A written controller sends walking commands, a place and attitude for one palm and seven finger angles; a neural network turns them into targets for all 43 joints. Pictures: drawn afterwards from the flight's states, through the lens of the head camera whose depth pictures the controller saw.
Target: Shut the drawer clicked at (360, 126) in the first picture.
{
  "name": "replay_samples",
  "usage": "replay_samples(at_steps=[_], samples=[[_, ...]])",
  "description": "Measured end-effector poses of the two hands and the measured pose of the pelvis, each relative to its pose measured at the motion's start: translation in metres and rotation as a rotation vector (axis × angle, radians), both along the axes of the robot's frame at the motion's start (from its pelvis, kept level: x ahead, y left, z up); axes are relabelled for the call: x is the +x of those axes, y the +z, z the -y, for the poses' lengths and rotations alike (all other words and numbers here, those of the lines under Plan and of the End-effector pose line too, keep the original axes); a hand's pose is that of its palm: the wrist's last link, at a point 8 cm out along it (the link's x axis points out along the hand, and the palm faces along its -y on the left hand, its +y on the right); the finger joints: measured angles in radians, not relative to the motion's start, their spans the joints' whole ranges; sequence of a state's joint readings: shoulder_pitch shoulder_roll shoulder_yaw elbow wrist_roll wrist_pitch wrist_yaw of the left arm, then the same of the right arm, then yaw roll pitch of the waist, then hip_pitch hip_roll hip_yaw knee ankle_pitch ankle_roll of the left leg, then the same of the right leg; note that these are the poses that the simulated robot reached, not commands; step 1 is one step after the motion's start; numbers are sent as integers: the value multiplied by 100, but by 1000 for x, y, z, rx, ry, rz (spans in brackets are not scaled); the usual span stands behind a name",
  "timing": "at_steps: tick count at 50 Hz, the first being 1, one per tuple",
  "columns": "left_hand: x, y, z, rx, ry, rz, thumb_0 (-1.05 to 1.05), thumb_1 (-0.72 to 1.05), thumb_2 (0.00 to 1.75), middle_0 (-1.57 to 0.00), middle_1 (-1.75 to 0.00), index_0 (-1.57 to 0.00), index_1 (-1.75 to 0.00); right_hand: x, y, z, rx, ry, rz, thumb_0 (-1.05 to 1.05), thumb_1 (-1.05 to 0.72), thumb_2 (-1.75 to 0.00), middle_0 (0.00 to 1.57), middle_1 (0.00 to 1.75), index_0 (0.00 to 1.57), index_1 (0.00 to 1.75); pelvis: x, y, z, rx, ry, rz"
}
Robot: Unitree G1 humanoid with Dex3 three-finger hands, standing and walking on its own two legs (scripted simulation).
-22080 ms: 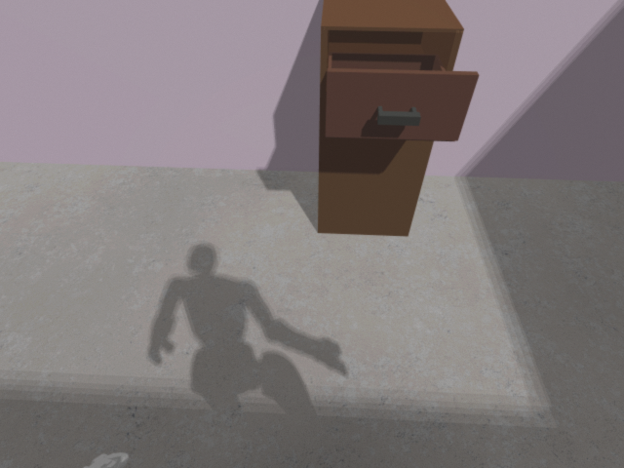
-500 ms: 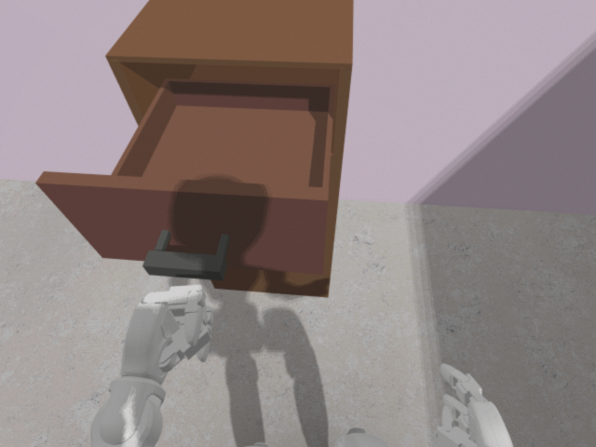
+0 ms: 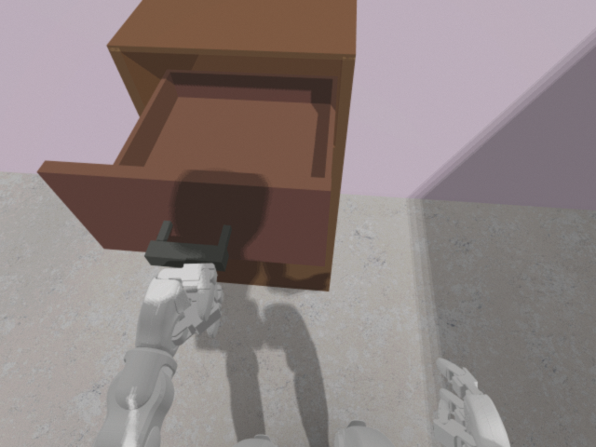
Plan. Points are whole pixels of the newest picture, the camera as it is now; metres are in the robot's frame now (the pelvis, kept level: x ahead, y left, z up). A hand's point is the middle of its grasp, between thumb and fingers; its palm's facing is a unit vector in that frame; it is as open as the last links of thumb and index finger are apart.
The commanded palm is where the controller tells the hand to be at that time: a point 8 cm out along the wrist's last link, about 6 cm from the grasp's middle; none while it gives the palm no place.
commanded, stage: push the drawer shut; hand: left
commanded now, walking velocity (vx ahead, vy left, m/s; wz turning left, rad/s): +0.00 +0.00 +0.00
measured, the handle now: (192, 242) +0.37 +0.16 +0.06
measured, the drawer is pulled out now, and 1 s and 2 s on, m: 0.28 0.17 0.05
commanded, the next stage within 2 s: none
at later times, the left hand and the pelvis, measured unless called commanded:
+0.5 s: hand (220, 278) +0.32 +0.11 +0.06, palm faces -0.09 -0.99 -0.06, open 2.9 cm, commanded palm +0.31 +0.17 +0.06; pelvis -0.01 +0.00 +0.00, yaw +0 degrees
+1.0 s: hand (232, 232) +0.39 +0.11 +0.06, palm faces -0.08 -1.00 -0.06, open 2.9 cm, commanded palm +0.38 +0.16 +0.06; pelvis -0.02 +0.00 +0.00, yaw +0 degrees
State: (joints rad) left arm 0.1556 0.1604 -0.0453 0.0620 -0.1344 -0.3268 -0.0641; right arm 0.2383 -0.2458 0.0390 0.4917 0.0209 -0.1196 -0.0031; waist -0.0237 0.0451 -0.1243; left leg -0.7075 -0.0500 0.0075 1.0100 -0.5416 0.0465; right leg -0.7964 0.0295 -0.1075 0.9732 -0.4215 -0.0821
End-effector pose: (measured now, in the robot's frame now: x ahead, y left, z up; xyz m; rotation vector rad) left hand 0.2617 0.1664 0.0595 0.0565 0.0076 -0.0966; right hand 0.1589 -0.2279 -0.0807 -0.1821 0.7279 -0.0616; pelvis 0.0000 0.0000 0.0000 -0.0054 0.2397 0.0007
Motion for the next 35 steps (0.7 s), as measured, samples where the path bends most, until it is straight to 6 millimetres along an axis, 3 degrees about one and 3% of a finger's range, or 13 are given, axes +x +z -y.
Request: replay_samples(at_steps=[24, 35], samples=[[39, -2, -2, -1, 0, 12, -4, 82, 94, -140, -160, -140, -160, -24, -8, 8, -23, -28, -98, 1, -91, -90, 20, 30, 21, 30, -9, 3, -1, 1, 7, 1], [64, 1, 1, -2, 6, 18, -1, 83, 93, -140, -160, -140, -160, -49, -12, 9, -22, -56, -152, 1, -91, -90, 20, 30, 21, 30, -15, 5, -3, 4, 0, 3]])
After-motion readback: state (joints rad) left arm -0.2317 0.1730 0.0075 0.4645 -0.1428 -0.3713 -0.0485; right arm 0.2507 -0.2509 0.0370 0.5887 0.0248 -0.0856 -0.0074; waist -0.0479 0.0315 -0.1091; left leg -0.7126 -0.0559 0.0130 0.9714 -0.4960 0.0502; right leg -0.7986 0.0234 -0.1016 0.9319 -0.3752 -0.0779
